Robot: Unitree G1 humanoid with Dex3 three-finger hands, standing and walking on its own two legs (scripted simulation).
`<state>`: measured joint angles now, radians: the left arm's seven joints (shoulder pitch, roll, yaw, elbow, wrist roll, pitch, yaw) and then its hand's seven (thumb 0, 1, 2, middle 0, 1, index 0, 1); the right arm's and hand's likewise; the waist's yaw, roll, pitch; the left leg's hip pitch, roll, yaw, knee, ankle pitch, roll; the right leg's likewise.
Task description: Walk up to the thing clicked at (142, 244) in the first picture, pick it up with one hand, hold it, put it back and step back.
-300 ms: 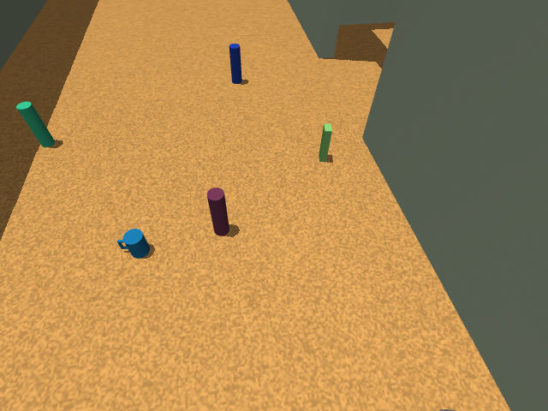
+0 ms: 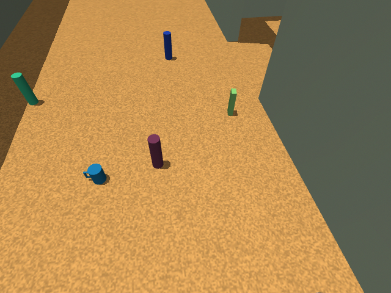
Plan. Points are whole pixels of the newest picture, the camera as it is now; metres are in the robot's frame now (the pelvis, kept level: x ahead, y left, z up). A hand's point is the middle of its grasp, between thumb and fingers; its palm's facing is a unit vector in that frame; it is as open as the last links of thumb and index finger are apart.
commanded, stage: stand
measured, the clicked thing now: (94, 174) +0.83 +0.58 -0.73
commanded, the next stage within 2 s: walk up in 0.82 s
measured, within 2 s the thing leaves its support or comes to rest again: neither
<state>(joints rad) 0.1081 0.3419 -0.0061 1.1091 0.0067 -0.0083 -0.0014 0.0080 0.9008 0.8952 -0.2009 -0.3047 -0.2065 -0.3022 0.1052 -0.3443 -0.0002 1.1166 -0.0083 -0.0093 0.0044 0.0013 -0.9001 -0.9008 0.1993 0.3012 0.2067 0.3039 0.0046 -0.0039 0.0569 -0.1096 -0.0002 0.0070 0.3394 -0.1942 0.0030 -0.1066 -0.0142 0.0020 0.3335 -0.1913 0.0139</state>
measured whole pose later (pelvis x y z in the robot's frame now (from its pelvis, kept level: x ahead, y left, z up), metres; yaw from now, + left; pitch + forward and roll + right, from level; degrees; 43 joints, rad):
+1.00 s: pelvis -0.01 -0.03 -0.01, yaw +13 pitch +0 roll +1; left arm 0.01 0.39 0.07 0.91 0.01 0.04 -0.03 0.01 0.90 0.90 -0.20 -0.30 -0.21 -0.30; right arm 0.25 -0.35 -0.06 0.97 -0.03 0.02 -0.01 0.00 -0.90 -0.90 0.20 0.30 0.21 0.30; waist -0.02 -0.03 0.13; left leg -0.23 -0.07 -0.21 0.37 -0.14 -0.02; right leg -0.31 0.02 0.05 0.75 -0.47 -0.02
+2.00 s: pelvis +0.03 -0.09 -0.02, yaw +61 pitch -2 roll +2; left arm 0.27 0.40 0.04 0.72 0.03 -0.04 0.01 0.01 0.90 0.89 -0.21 -0.31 -0.21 -0.30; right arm 0.27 -0.44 -0.09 0.67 -0.03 0.07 0.05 0.00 -0.90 -0.90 0.20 0.30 0.21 0.30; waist 0.02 0.06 0.12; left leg -0.52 -0.04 -0.09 1.18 -0.41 -0.02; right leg -0.29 -0.13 -0.15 0.64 -0.30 0.00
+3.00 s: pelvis +0.00 -0.07 -0.03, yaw +81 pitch -3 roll -1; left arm 0.23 0.40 0.03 0.95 0.01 0.00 -0.01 0.01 0.90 0.90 -0.20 -0.30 -0.21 -0.30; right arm 0.17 -0.37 -0.01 0.94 0.00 -0.02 0.00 0.00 -0.90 -0.90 0.20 0.30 0.21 0.30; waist 0.02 0.00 0.08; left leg -0.32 -0.01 -0.05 0.69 -0.32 0.00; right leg -0.28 -0.05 -0.04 0.66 -0.33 0.02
